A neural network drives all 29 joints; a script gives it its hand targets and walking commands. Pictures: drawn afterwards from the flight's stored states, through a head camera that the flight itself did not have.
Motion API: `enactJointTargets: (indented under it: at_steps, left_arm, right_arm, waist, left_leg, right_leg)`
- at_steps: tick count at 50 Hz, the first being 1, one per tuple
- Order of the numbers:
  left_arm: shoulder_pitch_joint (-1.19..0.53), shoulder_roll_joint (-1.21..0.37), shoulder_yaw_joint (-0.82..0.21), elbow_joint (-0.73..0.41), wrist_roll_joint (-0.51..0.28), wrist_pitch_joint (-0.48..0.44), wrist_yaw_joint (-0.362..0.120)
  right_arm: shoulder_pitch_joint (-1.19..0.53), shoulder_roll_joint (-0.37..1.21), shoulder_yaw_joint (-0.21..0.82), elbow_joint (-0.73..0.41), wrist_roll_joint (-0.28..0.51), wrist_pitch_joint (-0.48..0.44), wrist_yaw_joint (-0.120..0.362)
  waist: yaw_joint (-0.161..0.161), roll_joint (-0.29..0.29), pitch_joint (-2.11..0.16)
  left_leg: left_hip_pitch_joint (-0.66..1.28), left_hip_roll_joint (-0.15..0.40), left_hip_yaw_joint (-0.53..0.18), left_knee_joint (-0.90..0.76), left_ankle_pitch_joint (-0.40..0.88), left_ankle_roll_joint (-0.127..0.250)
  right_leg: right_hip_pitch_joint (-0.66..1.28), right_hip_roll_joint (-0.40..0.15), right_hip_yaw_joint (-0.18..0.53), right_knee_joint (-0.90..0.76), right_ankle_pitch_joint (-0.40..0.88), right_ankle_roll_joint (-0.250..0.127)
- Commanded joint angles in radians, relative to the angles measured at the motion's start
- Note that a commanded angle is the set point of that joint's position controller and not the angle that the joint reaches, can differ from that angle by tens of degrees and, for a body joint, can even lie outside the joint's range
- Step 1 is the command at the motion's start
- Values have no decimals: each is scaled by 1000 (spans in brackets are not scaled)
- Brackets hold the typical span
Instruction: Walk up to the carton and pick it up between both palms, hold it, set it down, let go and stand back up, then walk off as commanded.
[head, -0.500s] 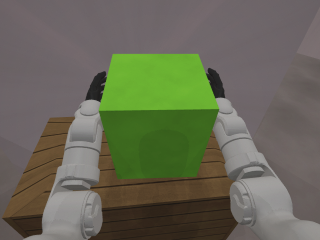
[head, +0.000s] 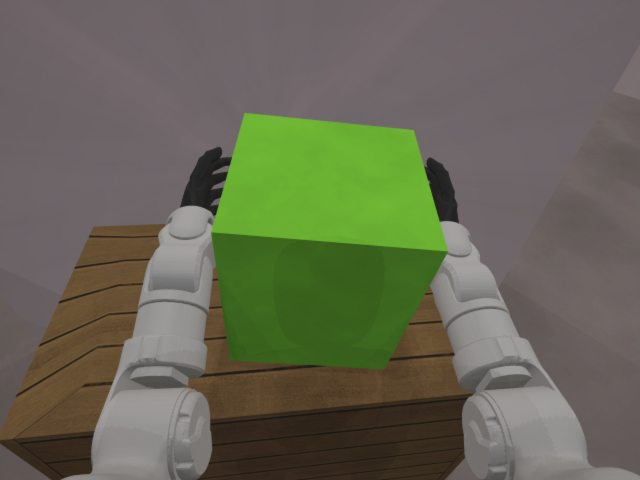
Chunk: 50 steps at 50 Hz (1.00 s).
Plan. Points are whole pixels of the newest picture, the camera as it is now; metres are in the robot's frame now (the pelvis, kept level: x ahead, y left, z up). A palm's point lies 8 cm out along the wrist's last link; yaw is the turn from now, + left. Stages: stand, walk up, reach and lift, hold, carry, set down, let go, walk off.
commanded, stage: set down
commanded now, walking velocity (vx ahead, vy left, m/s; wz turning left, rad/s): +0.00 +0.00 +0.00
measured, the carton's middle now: (318, 248) +0.37 +0.01 +0.12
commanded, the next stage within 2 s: none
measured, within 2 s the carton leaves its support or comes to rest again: neither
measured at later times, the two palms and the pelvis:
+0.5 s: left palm (207, 231) +0.40 +0.15 +0.13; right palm (431, 239) +0.39 -0.15 +0.12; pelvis +0.01 +0.00 +0.00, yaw +0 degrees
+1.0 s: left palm (215, 248) +0.41 +0.15 +0.09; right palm (430, 255) +0.39 -0.15 +0.09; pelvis +0.02 +0.00 +0.00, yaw +0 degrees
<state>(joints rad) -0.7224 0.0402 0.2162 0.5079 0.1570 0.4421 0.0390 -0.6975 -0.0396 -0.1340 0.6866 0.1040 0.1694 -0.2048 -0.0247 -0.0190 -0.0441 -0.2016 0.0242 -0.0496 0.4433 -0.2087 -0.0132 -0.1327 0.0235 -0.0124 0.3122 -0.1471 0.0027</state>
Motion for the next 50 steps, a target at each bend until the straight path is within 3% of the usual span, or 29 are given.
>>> enactJointTargets:
  at_steps: [1,8,13,30,50]
  left_arm:
    - [-505,-715,-342,-166,12,-65,-157]
    - [-508,-688,-291,-77,36,-103,-163]
    - [-494,-676,-278,-45,39,-134,-164]
    - [-415,-705,-356,-74,8,-259,-142]
    - [-380,-705,-296,29,42,-363,-141]
  right_arm:
    - [-793,604,439,-281,69,-87,120]
    - [-774,593,369,-206,0,-105,147]
    - [-741,592,349,-186,-38,-125,157]
    - [-591,627,405,-222,-76,-199,167]
    - [-475,641,321,-122,-150,-235,204]
  waist:
    - [23,22,-407]
    - [35,16,-365]
    - [37,15,-376]
    - [23,41,-467]
    - [24,49,-423]
  left_leg:
    - [271,-53,30,-105,353,-15]
    - [225,-49,42,-144,231,-4]
    - [216,-46,46,-155,210,-2]
    - [255,-33,43,-92,417,-31]
    - [206,-20,61,-102,393,-30]
  right_leg:
    - [221,53,-35,-68,158,13]
    - [191,43,-39,-76,64,12]
    - [182,40,-43,-73,54,12]
    - [144,46,-47,-52,212,2]
    - [98,36,-42,-41,199,-4]
